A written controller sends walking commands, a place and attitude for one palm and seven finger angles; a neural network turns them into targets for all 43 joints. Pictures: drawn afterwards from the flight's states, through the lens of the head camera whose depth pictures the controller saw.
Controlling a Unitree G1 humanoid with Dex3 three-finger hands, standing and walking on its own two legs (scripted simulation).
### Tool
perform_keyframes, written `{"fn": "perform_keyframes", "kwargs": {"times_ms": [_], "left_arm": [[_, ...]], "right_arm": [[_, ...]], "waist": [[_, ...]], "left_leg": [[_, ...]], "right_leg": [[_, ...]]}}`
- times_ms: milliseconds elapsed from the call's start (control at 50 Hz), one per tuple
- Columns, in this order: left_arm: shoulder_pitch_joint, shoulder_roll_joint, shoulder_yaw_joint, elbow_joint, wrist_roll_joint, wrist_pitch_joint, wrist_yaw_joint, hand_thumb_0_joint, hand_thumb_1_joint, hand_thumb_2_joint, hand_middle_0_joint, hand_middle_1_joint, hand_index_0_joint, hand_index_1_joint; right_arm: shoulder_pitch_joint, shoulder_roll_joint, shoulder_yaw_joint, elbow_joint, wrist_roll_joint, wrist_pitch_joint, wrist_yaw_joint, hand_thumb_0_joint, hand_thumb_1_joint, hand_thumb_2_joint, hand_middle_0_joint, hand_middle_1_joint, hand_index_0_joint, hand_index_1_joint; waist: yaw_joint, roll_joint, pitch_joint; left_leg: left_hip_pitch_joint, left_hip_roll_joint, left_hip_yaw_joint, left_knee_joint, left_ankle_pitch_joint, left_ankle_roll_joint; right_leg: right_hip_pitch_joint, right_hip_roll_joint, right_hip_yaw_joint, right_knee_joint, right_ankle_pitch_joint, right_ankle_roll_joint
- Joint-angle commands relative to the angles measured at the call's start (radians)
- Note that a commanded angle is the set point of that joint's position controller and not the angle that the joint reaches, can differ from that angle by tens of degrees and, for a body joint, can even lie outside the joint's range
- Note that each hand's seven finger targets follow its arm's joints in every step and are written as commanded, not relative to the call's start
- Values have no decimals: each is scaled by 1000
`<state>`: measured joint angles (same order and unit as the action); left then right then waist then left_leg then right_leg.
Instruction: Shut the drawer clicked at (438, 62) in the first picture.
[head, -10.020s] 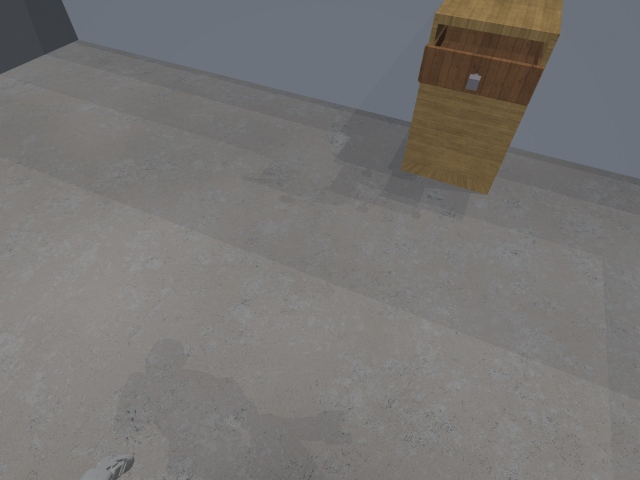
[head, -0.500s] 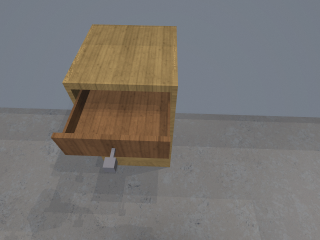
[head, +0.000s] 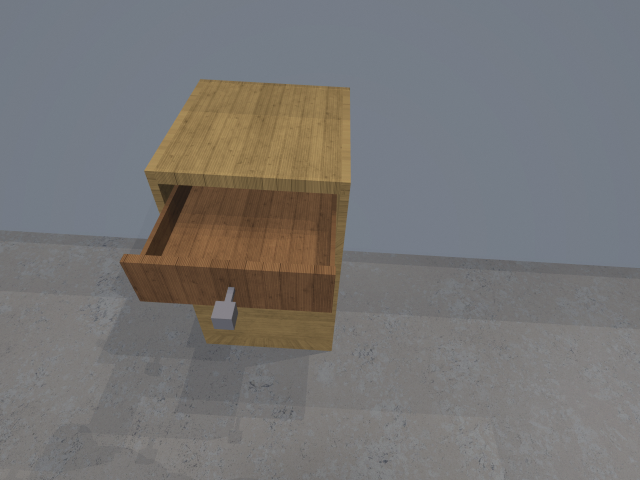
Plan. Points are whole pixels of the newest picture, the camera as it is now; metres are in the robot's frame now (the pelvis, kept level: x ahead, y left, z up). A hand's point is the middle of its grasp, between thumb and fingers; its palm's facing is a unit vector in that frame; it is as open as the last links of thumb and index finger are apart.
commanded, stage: come to a stop and stand still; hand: left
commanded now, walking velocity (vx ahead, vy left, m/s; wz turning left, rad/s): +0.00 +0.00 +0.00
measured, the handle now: (227, 306) +0.44 +0.19 -0.13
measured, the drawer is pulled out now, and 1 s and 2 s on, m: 0.22 0.22 0.22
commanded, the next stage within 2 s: look again from close up in 0.18 s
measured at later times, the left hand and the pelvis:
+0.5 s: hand out of the picture -0.02 +0.16 -0.17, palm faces +0.04 -0.99 -0.11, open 7.3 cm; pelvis +0.02 +0.02 +0.00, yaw +0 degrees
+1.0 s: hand out of the picture +0.07 +0.20 -0.15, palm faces +0.11 -0.97 -0.22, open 7.2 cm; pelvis +0.04 +0.02 +0.00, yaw -1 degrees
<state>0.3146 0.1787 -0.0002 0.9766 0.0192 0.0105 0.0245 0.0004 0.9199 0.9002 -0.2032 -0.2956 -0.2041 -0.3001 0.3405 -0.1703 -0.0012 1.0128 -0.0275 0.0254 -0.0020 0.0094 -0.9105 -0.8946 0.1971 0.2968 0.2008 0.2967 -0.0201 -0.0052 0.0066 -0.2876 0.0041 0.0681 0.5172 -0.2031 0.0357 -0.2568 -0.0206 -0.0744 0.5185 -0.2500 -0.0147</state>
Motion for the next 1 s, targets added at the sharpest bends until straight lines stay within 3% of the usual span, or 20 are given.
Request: {"fn": "perform_keyframes", "kwargs": {"times_ms": [0, 240, 500, 560, 660, 780, 880, 900, 920, 940, 960, 980], "left_arm": [[46, 87, 21, -38, -3, -22, 7, 0, 900, 900, -200, -300, -200, -300], [128, 39, 5, 55, -1, -32, 10, 0, 900, 900, -200, -300, -200, -300], [155, -5, -7, 106, 0, -44, 18, 0, 900, 900, -200, -300, -200, -300], [147, 0, -9, 112, -1, -46, 20, 0, 900, 900, -200, -300, -200, -300], [135, 6, -8, 113, -2, -44, 22, 0, 900, 900, -200, -300, -200, -300], [126, 9, -8, 116, -3, -39, 23, 0, 900, 900, -200, -300, -200, -300], [121, 10, -5, 114, -4, -39, 22, 0, 900, 900, -200, -300, -200, -300], [115, 68, -10, 135, 12, -51, 55, 0, 900, 900, -200, -300, -200, -300], [-576, 232, 64, -1450, -197, -247, 45, 0, 900, 900, -220, -322, -220, -322], [-206, 171, 53, -1197, -122, -179, 89, 0, 900, 900, -240, -343, -240, -343], [-149, 120, -4, -1135, -122, -128, 130, 0, 900, 900, -260, -365, -260, -365], [153, -118, -120, -855, -132, -18, 131, 0, 900, 900, -280, -387, -280, -387]], "right_arm": [[33, -102, -16, -36, 4, -27, -7, 0, -900, -900, 200, 300, 200, 300], [56, -73, -10, 34, 12, -33, -11, 0, -900, -900, 200, 300, 200, 300], [38, -50, -5, 70, 21, -54, -17, 0, -900, -900, 200, 300, 200, 300], [42, -47, -2, 79, 22, -56, -19, 0, -900, -900, 200, 300, 200, 300], [39, -48, 2, 88, 23, -59, -21, 0, -900, -900, 200, 300, 200, 300], [31, -52, 5, 93, 22, -57, -22, 0, -900, -900, 200, 300, 200, 300], [36, -55, 5, 95, 21, -58, -23, 0, -900, -900, 200, 300, 200, 300], [-60, -100, 3, 19, 26, -66, -18, 0, -900, -900, 200, 300, 200, 300], [-42, -272, -29, -354, 62, -201, -53, 0, -900, -900, 200, 300, 200, 300], [-131, -175, 19, -285, 69, -305, -77, 0, -900, -900, 200, 300, 200, 300], [-117, -179, 0, -233, 74, -358, -73, 0, -900, -900, 200, 300, 200, 300], [-97, -136, -2, -212, 75, -359, -61, 0, -900, -900, 200, 300, 200, 300]], "waist": [[13, -11, 72], [20, 24, 100], [25, 6, 75], [20, -17, 66], [22, 1, 58], [24, 20, 89], [25, 7, 72], [44, 19, 136], [-106, 216, -385], [1, 268, -352], [-28, 244, -285], [-22, 119, -89]], "left_leg": [[-75, 83, -154, -180, -282, 11], [-83, 91, -172, -227, -295, 13], [-5, 100, -162, -234, -113, 19], [34, 95, -141, -211, -24, 16], [64, 97, -130, -200, 60, 16], [68, 97, -130, -216, 51, 13], [82, 98, -127, -219, 68, 14], [4, 113, -102, -43, 196, -18], [359, 18, -109, -126, 187, -43], [339, 70, -108, -171, 231, -55], [251, 67, -137, -197, 91, -84], [109, 65, -159, -220, -12, -62]], "right_leg": [[-43, -75, 130, -169, -267, -32], [-33, -69, 117, -170, -197, -22], [30, -79, 91, -150, 44, -14], [35, -84, 96, -158, 78, -13], [57, -86, 88, -156, 109, -7], [57, -87, 87, -165, 99, -7], [74, -88, 84, -165, 111, -6], [6, -113, 118, -159, 214, -7], [52, 3, 9, -58, 196, -8], [1, 20, 0, 42, 9, -30], [-82, 27, -7, 73, -72, -18], [-147, 18, -21, 86, -108, -17]]}}
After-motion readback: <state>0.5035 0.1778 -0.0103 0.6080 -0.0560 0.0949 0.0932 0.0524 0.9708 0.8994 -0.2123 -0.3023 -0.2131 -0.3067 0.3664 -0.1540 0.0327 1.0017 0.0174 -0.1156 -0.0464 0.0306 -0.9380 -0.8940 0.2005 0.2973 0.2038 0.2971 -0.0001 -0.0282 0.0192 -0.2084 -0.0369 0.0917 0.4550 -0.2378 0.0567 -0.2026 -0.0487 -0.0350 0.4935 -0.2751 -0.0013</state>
